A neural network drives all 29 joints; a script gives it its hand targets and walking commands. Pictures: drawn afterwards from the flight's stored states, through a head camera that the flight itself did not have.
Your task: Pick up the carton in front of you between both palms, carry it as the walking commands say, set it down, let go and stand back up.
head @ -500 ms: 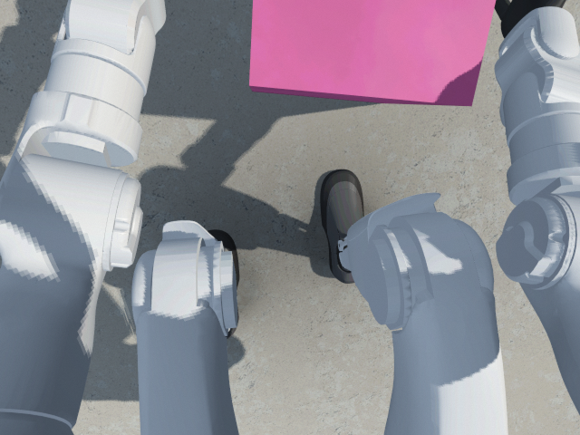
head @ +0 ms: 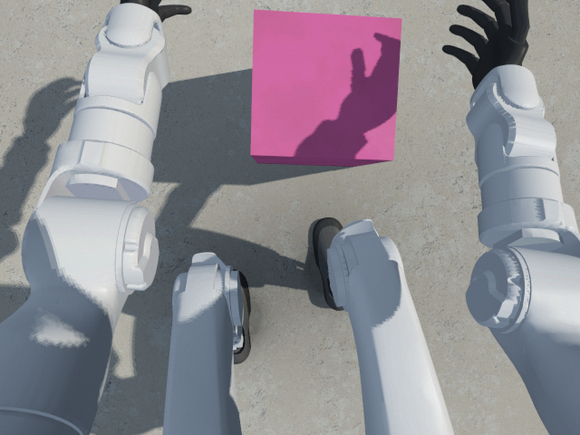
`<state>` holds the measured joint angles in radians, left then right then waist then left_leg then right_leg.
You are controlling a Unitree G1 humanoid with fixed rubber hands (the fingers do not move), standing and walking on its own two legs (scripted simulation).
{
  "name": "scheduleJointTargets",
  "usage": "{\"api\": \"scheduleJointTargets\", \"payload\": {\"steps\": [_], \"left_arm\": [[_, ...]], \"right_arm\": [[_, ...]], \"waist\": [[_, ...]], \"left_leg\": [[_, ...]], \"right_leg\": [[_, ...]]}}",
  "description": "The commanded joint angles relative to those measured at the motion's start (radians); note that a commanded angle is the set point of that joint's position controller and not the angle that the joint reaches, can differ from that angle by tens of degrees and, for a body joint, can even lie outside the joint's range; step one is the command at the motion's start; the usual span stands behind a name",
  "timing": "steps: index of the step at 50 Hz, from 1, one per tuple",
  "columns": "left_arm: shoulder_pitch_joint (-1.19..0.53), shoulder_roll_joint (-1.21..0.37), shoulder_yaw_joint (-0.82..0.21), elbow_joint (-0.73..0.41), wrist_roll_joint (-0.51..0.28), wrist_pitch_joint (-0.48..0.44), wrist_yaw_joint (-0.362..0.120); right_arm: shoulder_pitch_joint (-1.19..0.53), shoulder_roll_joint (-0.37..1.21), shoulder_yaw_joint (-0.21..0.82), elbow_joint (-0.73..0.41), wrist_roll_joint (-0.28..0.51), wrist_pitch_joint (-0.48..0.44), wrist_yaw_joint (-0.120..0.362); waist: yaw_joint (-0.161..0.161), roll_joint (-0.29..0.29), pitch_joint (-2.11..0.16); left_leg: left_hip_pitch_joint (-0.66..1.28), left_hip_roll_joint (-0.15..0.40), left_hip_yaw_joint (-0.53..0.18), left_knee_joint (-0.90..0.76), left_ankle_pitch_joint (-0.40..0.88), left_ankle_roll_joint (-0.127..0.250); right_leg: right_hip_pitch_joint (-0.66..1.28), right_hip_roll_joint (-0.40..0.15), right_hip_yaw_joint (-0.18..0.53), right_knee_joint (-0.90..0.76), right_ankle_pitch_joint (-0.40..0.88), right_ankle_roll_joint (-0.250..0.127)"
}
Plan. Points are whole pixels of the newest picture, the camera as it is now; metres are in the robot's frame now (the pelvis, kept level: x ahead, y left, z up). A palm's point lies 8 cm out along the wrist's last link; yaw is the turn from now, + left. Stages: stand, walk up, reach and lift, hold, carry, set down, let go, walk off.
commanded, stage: set down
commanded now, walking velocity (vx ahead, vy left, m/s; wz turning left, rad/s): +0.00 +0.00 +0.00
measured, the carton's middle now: (315, 105) +0.50 -0.12 -0.36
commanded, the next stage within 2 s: let go in 0.46 s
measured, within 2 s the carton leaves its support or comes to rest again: neither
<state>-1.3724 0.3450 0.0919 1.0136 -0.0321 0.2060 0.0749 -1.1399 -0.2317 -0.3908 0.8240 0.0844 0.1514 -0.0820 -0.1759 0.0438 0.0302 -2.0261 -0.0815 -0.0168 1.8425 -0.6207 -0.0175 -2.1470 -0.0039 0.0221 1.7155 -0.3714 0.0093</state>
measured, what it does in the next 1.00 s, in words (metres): rises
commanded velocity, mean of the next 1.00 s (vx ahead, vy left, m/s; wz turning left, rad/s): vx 0.00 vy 0.00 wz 0.00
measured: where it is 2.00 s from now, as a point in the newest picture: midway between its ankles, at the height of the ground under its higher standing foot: (285, 305)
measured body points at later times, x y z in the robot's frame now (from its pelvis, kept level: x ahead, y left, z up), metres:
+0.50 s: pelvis +0.03 +0.00 +0.13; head +0.32 -0.03 +0.47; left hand +0.59 +0.08 +0.04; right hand +0.47 -0.31 +0.04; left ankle +0.07 +0.12 -0.45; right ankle +0.14 -0.12 -0.45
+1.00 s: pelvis +0.08 -0.03 +0.25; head +0.27 -0.04 +0.66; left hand +0.44 +0.13 +0.14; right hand +0.35 -0.29 +0.15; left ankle +0.07 +0.12 -0.45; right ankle +0.14 -0.12 -0.45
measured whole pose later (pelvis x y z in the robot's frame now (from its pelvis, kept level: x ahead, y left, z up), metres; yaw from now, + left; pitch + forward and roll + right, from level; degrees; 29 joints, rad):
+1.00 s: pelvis +0.08 -0.03 +0.25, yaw -1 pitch +26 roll +1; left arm -0.34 0.11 0.17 0.59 0.10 0.07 0.08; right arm -0.20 -0.22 -0.13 0.50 -0.01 0.06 0.11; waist -0.11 0.00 -0.04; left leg -0.86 -0.02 -0.07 0.78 -0.38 -0.04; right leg -0.98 0.02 0.00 0.75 -0.22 -0.03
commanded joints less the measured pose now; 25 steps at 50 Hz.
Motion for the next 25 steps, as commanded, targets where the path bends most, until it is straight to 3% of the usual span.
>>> {"api": "scheduleJointTargets", "payload": {"steps": [1,8,16,25], "left_arm": [[-0.271,0.07,-0.005,-0.182,0.005,-0.003,0.003],[-0.189,0.066,0.019,-0.251,0.022,0.024,-0.006],[-0.1,0.049,0.051,-0.203,0.039,0.003,-0.035],[-0.03,0.02,0.093,-0.15,0.08,-0.027,-0.057]], "right_arm": [[-0.16,-0.16,-0.022,-0.168,0.002,-0.004,0.01],[-0.078,-0.143,-0.007,-0.219,0.02,0.025,0.036],[-0.02,-0.115,-0.012,-0.207,-0.009,0.012,0.05],[0.035,-0.075,-0.026,-0.17,-0.064,-0.015,0.074]], "waist": [[-0.078,0.12,-1.182],[-0.053,0.119,-1.207],[-0.048,0.074,-1.125],[-0.034,0.067,-1.045]], "left_leg": [[0.415,-0.047,0.069,-0.265,0.181,-0.006],[0.517,-0.051,0.07,-0.383,0.268,-0.013],[0.561,-0.045,0.053,-0.556,0.298,-0.012],[0.678,-0.033,0.034,-0.735,0.332,-0.012]], "right_leg": [[0.89,0.051,-0.119,-0.138,0.351,0.028],[1.009,0.064,-0.115,-0.253,0.444,0.034],[1.121,0.063,-0.098,-0.405,0.475,0.041],[1.21,0.053,-0.086,-0.578,0.461,0.04]]}}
